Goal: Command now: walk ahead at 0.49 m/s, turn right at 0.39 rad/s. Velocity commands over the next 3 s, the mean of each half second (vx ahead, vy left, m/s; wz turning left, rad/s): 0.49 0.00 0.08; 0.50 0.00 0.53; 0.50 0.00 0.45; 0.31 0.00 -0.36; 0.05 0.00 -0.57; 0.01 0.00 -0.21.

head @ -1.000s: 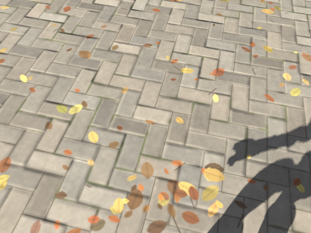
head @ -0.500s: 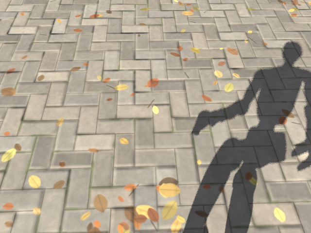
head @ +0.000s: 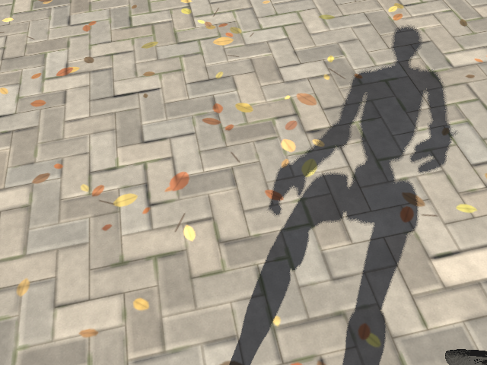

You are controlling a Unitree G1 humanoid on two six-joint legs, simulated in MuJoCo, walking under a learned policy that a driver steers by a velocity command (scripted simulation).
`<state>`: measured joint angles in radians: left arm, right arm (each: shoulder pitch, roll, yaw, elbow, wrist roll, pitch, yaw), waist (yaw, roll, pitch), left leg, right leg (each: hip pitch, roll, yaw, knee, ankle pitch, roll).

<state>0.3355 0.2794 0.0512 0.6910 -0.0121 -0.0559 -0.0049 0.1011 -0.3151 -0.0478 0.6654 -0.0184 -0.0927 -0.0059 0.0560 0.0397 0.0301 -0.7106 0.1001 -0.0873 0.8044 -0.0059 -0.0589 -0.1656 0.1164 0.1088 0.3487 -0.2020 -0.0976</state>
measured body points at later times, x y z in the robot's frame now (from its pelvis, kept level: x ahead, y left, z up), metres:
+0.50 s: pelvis +0.29 +0.06 +0.00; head +0.33 +0.07 +0.45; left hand +0.48 +0.32 -0.09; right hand +0.36 -0.22 -0.11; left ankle +0.27 +0.14 -0.75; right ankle +0.44 -0.11 -0.69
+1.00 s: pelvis +0.56 +0.05 +0.00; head +0.59 +0.06 +0.45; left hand +0.49 +0.34 -0.12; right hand +0.84 -0.12 -0.09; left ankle +0.63 +0.25 -0.68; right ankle +0.55 -0.07 -0.75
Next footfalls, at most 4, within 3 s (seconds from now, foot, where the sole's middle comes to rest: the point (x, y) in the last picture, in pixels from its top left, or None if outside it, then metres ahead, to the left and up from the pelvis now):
0.22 left None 0.31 0.14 -0.78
0.68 right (302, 322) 0.59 -0.06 -0.78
1.18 left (186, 266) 0.76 0.29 -0.78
1.72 right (202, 171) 1.14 0.28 -0.78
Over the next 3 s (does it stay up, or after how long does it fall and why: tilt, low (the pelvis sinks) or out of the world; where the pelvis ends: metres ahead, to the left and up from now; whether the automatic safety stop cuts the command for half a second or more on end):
stays up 1.06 0.33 -0.01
